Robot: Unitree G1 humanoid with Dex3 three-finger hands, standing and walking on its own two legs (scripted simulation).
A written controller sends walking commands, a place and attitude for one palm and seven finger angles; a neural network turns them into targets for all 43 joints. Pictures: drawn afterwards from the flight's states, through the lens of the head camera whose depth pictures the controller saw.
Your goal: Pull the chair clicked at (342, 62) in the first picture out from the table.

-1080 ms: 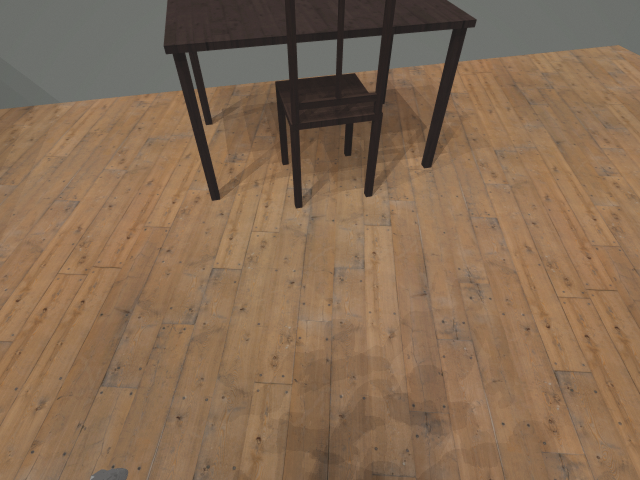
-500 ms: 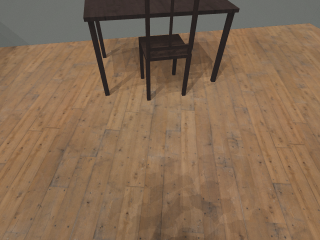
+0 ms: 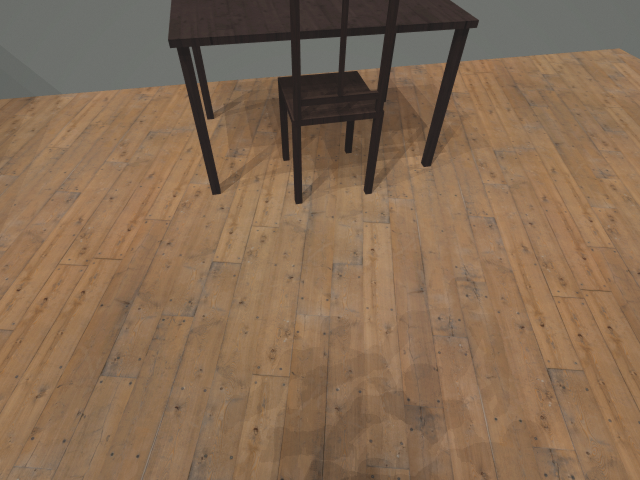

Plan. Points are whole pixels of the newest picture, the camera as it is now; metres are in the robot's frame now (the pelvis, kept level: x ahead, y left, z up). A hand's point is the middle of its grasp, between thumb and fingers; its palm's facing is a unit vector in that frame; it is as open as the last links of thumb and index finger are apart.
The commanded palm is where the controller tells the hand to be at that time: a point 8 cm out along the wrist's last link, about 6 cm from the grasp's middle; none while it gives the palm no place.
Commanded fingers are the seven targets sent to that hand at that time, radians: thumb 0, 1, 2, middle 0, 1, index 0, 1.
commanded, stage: look at it before walking up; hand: left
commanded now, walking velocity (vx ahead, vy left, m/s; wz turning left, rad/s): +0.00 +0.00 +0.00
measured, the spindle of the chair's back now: (342, 48) +1.49 +0.01 -0.07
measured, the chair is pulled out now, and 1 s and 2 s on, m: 0.00 0.00 0.00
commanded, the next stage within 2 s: walk to a spot facing it in 0.36 s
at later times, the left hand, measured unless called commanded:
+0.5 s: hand out of the picture +0.08 +0.25 -0.16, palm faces -0.01 -0.94 -0.33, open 7.4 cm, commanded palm none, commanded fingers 0.00 0.90 0.90 -0.20 -0.30 -0.20 -0.30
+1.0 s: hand out of the picture +0.03 +0.17 -0.17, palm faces -0.12 -0.97 -0.19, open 7.4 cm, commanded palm none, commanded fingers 0.00 0.90 0.90 -0.20 -0.30 -0.20 -0.30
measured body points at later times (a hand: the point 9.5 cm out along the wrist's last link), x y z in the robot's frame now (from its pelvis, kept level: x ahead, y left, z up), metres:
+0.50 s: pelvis +0.01 +0.00 +0.00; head +0.01 +0.00 +0.45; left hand +0.08 +0.30 -0.13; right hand +0.09 -0.30 -0.13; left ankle +0.01 +0.12 -0.74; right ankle +0.01 -0.12 -0.74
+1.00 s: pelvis +0.03 -0.02 -0.01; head +0.04 -0.02 +0.44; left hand +0.04 +0.22 -0.15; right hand +0.05 -0.28 -0.15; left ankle +0.07 +0.11 -0.68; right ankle +0.00 -0.12 -0.74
